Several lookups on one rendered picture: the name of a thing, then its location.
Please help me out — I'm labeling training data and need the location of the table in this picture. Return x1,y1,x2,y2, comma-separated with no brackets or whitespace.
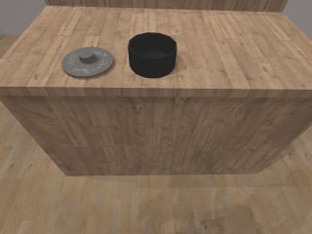
0,0,312,176

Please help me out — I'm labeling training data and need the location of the pot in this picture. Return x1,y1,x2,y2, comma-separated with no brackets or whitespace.
128,32,177,79

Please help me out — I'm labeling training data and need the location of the knob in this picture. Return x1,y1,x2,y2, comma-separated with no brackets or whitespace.
78,50,95,62

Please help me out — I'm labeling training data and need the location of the lid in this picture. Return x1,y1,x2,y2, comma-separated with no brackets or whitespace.
61,47,114,79

